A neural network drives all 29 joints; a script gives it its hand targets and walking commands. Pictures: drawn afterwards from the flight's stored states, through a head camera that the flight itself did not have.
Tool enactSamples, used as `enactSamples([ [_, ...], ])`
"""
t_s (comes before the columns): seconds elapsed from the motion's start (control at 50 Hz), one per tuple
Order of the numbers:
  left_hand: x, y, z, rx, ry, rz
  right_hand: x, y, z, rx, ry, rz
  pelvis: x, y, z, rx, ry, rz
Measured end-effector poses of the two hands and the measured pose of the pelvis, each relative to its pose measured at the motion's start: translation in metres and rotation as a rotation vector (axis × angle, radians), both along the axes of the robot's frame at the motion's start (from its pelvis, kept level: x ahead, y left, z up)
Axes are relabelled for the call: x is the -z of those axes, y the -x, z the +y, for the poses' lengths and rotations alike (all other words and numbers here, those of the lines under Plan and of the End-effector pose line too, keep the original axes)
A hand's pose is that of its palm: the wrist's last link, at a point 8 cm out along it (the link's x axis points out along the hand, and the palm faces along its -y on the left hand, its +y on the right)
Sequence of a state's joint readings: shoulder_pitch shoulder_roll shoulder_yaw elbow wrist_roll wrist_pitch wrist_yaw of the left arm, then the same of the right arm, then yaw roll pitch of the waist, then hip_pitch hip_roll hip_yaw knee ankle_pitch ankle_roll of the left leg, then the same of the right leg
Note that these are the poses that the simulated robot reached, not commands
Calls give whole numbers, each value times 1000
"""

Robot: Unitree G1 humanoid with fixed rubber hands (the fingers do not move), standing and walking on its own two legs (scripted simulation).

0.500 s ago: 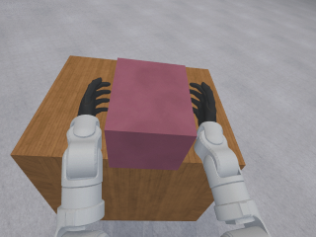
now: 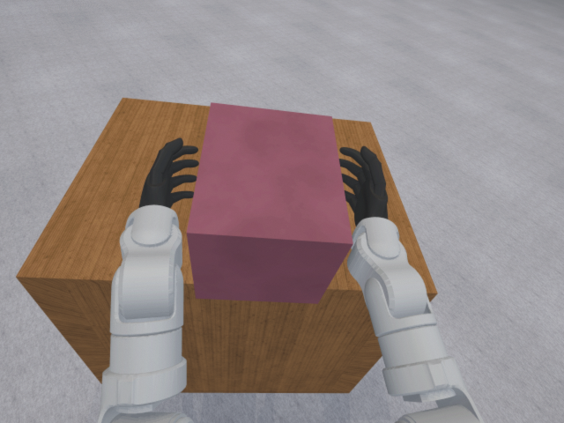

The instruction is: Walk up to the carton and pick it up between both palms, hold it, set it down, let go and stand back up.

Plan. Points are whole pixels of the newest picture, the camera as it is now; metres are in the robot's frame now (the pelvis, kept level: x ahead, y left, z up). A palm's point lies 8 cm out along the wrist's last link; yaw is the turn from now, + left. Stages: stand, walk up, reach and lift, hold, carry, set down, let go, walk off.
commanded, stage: hold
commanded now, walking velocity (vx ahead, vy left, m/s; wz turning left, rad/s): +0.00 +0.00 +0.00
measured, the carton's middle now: (265, 205) +0.39 +0.00 +0.13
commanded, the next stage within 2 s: none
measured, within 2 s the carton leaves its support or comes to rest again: neither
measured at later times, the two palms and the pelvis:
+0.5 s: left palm (159, 203) +0.35 +0.14 +0.17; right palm (368, 210) +0.35 -0.13 +0.17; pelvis +0.00 +0.00 +0.00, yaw +0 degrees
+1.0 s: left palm (158, 201) +0.35 +0.14 +0.17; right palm (367, 208) +0.35 -0.12 +0.17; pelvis +0.00 +0.00 +0.00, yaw +0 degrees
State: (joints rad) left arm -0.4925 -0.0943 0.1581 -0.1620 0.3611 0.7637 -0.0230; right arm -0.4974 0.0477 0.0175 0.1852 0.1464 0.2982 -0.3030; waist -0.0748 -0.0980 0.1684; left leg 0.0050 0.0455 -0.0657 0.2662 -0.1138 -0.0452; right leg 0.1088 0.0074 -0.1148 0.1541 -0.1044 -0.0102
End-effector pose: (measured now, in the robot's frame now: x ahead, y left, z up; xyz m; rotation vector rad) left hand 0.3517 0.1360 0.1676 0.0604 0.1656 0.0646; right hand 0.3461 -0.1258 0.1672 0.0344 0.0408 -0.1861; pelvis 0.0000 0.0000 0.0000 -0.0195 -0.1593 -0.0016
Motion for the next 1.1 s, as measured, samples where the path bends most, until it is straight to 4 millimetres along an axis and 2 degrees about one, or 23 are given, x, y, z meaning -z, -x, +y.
enactSamples([
  [1.1,0,-1,0,-3,-3,12,2,-2,0,-1,-4,12,0,-2,0,-3,-1,-5],
])
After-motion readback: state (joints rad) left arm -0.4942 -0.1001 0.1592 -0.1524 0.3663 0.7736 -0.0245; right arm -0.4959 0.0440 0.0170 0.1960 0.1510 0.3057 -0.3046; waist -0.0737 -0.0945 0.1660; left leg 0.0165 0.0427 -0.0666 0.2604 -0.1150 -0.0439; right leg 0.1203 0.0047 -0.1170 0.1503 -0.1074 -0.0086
